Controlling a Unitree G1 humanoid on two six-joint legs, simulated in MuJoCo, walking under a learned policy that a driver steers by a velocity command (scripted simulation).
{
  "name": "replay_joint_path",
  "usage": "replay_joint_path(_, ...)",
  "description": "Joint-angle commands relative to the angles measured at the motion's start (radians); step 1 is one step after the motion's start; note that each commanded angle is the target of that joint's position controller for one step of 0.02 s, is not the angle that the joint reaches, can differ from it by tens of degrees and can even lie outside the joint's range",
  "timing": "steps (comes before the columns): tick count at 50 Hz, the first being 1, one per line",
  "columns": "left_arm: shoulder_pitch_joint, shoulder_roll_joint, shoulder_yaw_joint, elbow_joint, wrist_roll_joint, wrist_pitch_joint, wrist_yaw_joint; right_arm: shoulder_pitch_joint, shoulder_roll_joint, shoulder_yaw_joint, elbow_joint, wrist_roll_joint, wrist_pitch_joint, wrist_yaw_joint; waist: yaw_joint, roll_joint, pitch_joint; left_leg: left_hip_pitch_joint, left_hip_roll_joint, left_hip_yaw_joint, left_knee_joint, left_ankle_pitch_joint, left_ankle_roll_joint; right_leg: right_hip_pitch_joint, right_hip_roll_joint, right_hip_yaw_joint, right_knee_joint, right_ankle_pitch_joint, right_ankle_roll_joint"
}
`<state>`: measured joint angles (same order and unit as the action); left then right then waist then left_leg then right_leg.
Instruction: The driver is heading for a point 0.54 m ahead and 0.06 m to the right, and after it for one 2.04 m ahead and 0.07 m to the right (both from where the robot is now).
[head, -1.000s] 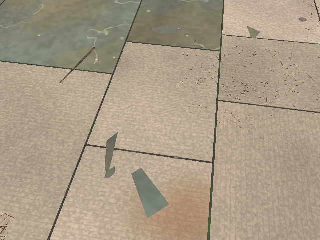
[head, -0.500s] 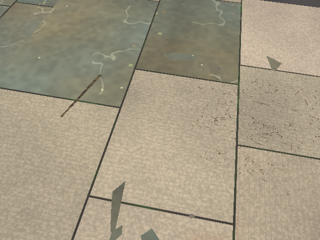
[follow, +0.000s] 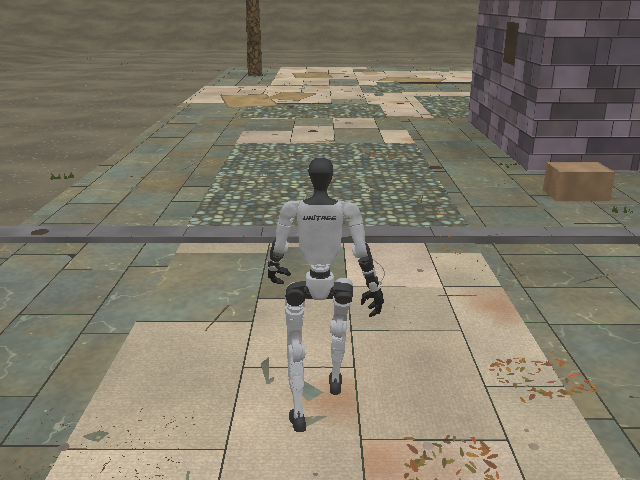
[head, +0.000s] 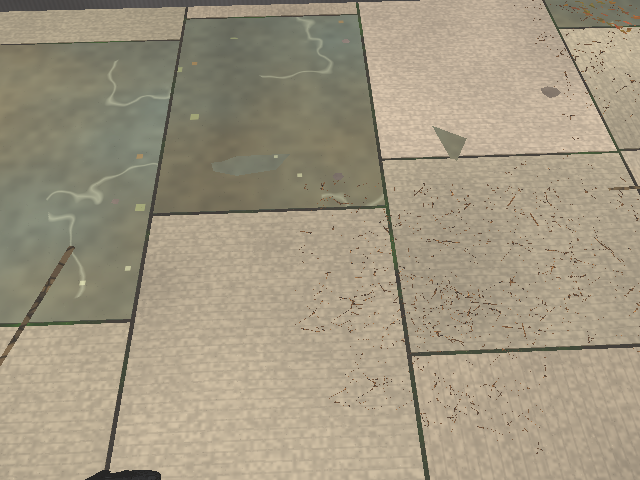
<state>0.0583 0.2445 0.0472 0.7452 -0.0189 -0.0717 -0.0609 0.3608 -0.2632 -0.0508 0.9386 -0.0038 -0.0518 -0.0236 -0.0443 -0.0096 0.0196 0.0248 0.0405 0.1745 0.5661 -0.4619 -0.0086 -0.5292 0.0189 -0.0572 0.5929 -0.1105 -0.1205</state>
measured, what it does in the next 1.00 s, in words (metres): walks ahead: left foot, then right foot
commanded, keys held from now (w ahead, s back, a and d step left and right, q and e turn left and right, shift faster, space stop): w+e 0.22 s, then w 0.78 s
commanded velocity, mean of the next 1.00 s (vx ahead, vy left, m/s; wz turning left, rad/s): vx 0.50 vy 0.00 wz -0.24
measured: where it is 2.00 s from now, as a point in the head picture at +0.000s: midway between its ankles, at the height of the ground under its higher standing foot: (365, 217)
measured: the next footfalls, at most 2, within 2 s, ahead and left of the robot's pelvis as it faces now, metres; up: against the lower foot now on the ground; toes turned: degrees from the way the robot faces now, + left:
left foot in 0.48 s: +0.46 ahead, +0.08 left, +0.00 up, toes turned -13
right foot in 1.00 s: +0.68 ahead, -0.22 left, +0.00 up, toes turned -15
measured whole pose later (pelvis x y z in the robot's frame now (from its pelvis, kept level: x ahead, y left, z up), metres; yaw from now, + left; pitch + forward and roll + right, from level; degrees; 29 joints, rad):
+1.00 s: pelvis +0.55 -0.08 +0.01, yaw -13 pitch +3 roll +1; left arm 0.03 0.24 0.04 0.66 -0.01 -0.09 -0.04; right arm 0.42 -0.29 -0.05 0.89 0.02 -0.05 0.00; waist -0.09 -0.01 0.01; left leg 0.02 -0.01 0.00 0.38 -0.43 0.00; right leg -0.49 -0.02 -0.01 0.49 -0.05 -0.07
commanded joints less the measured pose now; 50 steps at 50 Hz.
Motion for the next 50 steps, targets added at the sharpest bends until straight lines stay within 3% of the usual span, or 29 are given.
replay_joint_path(1, 0.377, 0.293, 0.092, 0.004, -0.002, 0.0, 0.025, 0.045, -0.06, 0.013, -0.127, -0.01, -0.073, 0.018, 0.133, -0.204, -0.436, -0.742, -0.112, -0.212, 0.845, -0.107, -0.003, 0.978, -0.383, 0.908, -0.254, -0.081, -0.341)
replay_joint_path(2, 0.358, 0.225, 0.075, 0.005, 0.006, -0.001, 0.029, -0.066, -0.14, -0.01, -0.155, 0.029, -0.104, 0.032, 0.166, -0.134, -0.332, -0.846, -0.038, -0.298, 0.876, -0.046, 0.024, 0.915, -0.337, 0.777, -0.278, -0.1, -0.272)
replay_joint_path(3, 0.294, 0.182, 0.064, -0.007, 0.004, -0.003, 0.032, -0.128, -0.143, -0.008, -0.178, 0.04, -0.116, 0.033, 0.141, -0.068, -0.21, -0.85, 0.008, -0.276, 0.808, 0.047, 0.041, 0.759, -0.293, 0.617, -0.285, -0.046, -0.225)
replay_joint_path(4, 0.219, 0.156, 0.055, -0.028, 0.003, -0.003, 0.03, -0.144, -0.135, -0.012, -0.176, 0.023, -0.114, 0.025, 0.092, 0.018, -0.128, -0.794, 0.046, -0.263, 0.712, 0.104, 0.036, 0.587, -0.249, 0.51, -0.304, 0.045, -0.194)
replay_joint_path(5, 0.17, 0.126, 0.045, -0.047, 0.01, -0.003, 0.031, -0.138, -0.144, -0.023, -0.175, 0.004, -0.102, 0.017, 0.054, 0.022, -0.089, -0.72, 0.073, -0.26, 0.639, 0.137, 0.025, 0.467, -0.214, 0.44, -0.331, 0.119, -0.177)
replay_joint_path(7, 0.151, 0.131, 0.046, -0.062, 0.012, -0.004, 0.036, -0.11, -0.118, -0.025, -0.188, -0.009, -0.074, 0.015, 0.017, -0.014, -0.07, -0.643, 0.081, -0.25, 0.565, 0.164, -0.002, 0.344, -0.18, 0.397, -0.37, 0.188, -0.185)
replay_joint_path(9, 0.175, 0.161, 0.054, -0.06, 0.009, -0.008, 0.048, -0.139, -0.099, -0.022, -0.21, -0.015, -0.059, 0.01, 0.015, -0.025, -0.052, -0.64, 0.07, -0.23, 0.468, 0.231, -0.033, 0.28, -0.157, 0.34, -0.385, 0.248, -0.186)
replay_joint_path(11, 0.211, 0.18, 0.061, -0.054, 0.003, -0.006, 0.06, -0.224, -0.085, -0.017, -0.242, -0.017, -0.056, 0.007, 0.042, -0.034, -0.033, -0.646, 0.049, -0.221, 0.312, 0.357, -0.05, 0.257, -0.127, 0.306, -0.383, 0.242, -0.16)
replay_joint_path(13, 0.241, 0.172, 0.058, -0.045, -0.002, 0.0, 0.067, -0.286, -0.06, -0.007, -0.255, -0.012, -0.061, 0.014, 0.074, -0.056, -0.036, -0.602, 0.023, -0.211, 0.141, 0.498, -0.047, 0.261, -0.096, 0.263, -0.367, 0.195, -0.121)
replay_joint_path(15, 0.285, 0.165, 0.054, -0.028, -0.002, 0.001, 0.069, -0.347, -0.053, -0.001, -0.269, -0.003, -0.068, 0.026, 0.111, -0.072, -0.035, -0.555, 0.001, -0.201, 0.039, 0.599, -0.04, 0.275, -0.106, 0.271, -0.364, 0.128, -0.104)
replay_joint_path(18, 0.331, 0.166, 0.052, -0.004, -0.003, 0.003, 0.068, -0.406, -0.082, -0.006, -0.297, 0.006, -0.079, 0.041, 0.133, -0.078, -0.014, -0.582, -0.002, -0.219, -0.033, 0.566, -0.011, 0.383, -0.161, 0.333, -0.314, 0.097, -0.101)
replay_joint_path(20, 0.338, 0.174, 0.054, 0.003, 0.001, 0.008, 0.071, -0.408, -0.105, -0.014, -0.309, 0.005, -0.087, 0.049, 0.123, -0.086, -0.01, -0.587, -0.007, -0.222, -0.069, 0.481, 0.019, 0.462, -0.201, 0.38, -0.269, 0.127, -0.09)
replay_joint_path(22, 0.316, 0.182, 0.057, 0.002, 0.003, 0.016, 0.073, -0.339, -0.124, -0.023, -0.297, 0.004, -0.093, 0.049, 0.077, -0.106, -0.026, -0.496, -0.028, -0.195, -0.107, 0.41, 0.056, 0.497, -0.203, 0.388, -0.2, 0.27, -0.068)
replay_joint_path(23, 0.301, 0.165, 0.05, -0.004, 0.006, 0.018, 0.072, -0.234, -0.151, -0.039, -0.268, -0.001, -0.096, 0.044, 0.026, -0.094, -0.088, -0.344, -0.037, -0.182, -0.132, 0.429, 0.087, 0.487, -0.153, 0.353, -0.087, 0.405, -0.046)
replay_joint_path(24, 0.285, 0.132, 0.033, -0.025, 0.017, 0.017, 0.07, -0.077, -0.197, -0.052, -0.247, -0.013, -0.098, 0.038, -0.045, -0.041, -0.223, -0.084, 0.084, -0.298, -0.089, 0.476, 0.154, 0.371, -0.097, 0.3, 0.145, 0.335, -0.013)
replay_joint_path(25, 0.42, 0.069, 0.014, -0.025, 0.001, 0.001, 0.068, 0.065, -0.279, -0.08, -0.215, -0.019, -0.086, 0.037, -0.037, 0.204, -0.377, 0.314, 0.289, -0.679, -0.105, 0.344, 0.318, 0.003, 0.054, 0.188, 0.52, -0.008, 0.071)
replay_joint_path(26, 0.424, 0.094, 0.011, -0.019, -0.005, -0.011, 0.065, 0.103, -0.215, -0.065, -0.189, 0.008, -0.079, 0.047, -0.046, 0.296, -0.373, 0.353, 0.359, -0.93, -0.242, 0.147, 0.342, -0.185, 0.068, 0.226, 0.658, -0.46, 0.08)
replay_joint_path(27, 0.325, 0.169, 0.029, -0.034, -0.018, -0.014, 0.061, 0.04, -0.154, -0.047, -0.201, 0.02, -0.074, 0.045, -0.052, 0.178, -0.21, 0.229, 0.331, -0.835, -0.264, 0.029, 0.292, -0.268, 0.006, 0.243, 0.725, -0.401, 0.073)
replay_joint_path(28, 0.242, 0.167, 0.027, -0.054, -0.012, -0.014, 0.06, -0.035, -0.132, -0.036, -0.218, 0.012, -0.065, 0.042, -0.034, 0.085, -0.115, 0.085, 0.291, -0.707, -0.286, 0.069, 0.259, -0.259, -0.047, 0.191, 0.701, -0.313, 0.072)
replay_joint_path(29, 0.198, 0.154, 0.028, -0.066, 0.005, -0.014, 0.059, -0.082, -0.111, -0.026, -0.221, 0.004, -0.06, 0.046, -0.009, 0.049, -0.038, -0.044, 0.247, -0.621, -0.324, 0.155, 0.251, -0.238, -0.078, 0.166, 0.628, -0.254, 0.075)
replay_joint_path(30, 0.204, 0.144, 0.033, -0.064, 0.013, -0.01, 0.059, -0.108, -0.094, -0.018, -0.224, -0.004, -0.062, 0.048, 0.021, 0.068, -0.02, -0.117, 0.214, -0.561, -0.349, 0.237, 0.238, -0.187, -0.11, 0.163, 0.572, -0.211, 0.077)
replay_joint_path(32, 0.243, 0.105, 0.027, -0.051, 0.011, 0.0, 0.058, -0.115, -0.096, -0.018, -0.215, -0.002, -0.067, 0.051, 0.046, 0.105, -0.027, -0.185, 0.173, -0.472, -0.386, 0.353, 0.241, -0.123, -0.123, 0.136, 0.515, -0.175, 0.09)
replay_joint_path(34, 0.211, 0.089, 0.023, -0.065, 0.016, 0.002, 0.062, -0.099, -0.126, -0.026, -0.2, 0.003, -0.071, 0.047, 0.047, 0.095, -0.021, -0.194, 0.169, -0.409, -0.41, 0.465, 0.254, -0.145, -0.132, 0.12, 0.435, -0.114, 0.109)
replay_joint_path(40, 0.016, 0.053, 0.007, -0.111, 0.012, -0.013, 0.05, -0.013, -0.16, -0.032, -0.151, 0.021, -0.05, 0.032, -0.019, 0.076, 0.002, -0.159, 0.127, -0.273, -0.416, 0.532, 0.21, -0.098, -0.104, 0.077, 0.073, 0.176, 0.124)
replay_joint_path(45, -0.103, 0.069, 0.009, -0.161, 0.0, -0.025, 0.024, 0.057, -0.176, -0.036, -0.108, 0.027, -0.027, 0.028, -0.046, 0.086, 0.039, -0.03, 0.194, -0.306, -0.359, 0.532, 0.199, -0.109, -0.075, 0.071, -0.049, 0.12, 0.094)
replay_joint_path(47, -0.082, 0.09, 0.016, -0.163, 0.001, -0.031, 0.017, 0.048, -0.191, -0.041, -0.1, 0.028, -0.016, 0.022, -0.018, 0.099, 0.023, 0.016, 0.213, -0.312, -0.306, 0.623, 0.18, -0.054, -0.059, 0.062, -0.084, 0.047, 0.067)
replay_joint_path(48, -0.023, 0.109, 0.026, -0.15, 0.004, -0.033, 0.018, 0.029, -0.202, -0.044, -0.102, 0.029, -0.011, 0.02, 0.023, 0.107, -0.012, 0.017, 0.201, -0.294, -0.237, 0.765, 0.166, 0.044, -0.034, 0.039, -0.109, 0.03, 0.048)
replay_joint_path(49, 0.104, 0.146, 0.046, -0.11, 0.009, -0.032, 0.025, 0.017, -0.192, -0.039, -0.105, 0.028, -0.007, 0.017, 0.089, 0.093, -0.093, -0.013, 0.156, -0.253, -0.092, 0.895, 0.143, 0.232, -0.009, 0.016, -0.134, 0.051, 0.02)
replay_joint_path(50, 0.286, 0.207, 0.068, -0.071, 0.019, -0.03, 0.035, 0.006, -0.157, -0.022, -0.125, 0.013, -0.01, 0.015, 0.164, 0.049, -0.232, -0.172, 0.109, -0.213, 0.151, 0.779, 0.107, 0.53, -0.117, 0.122, -0.086, 0.103, -0.037)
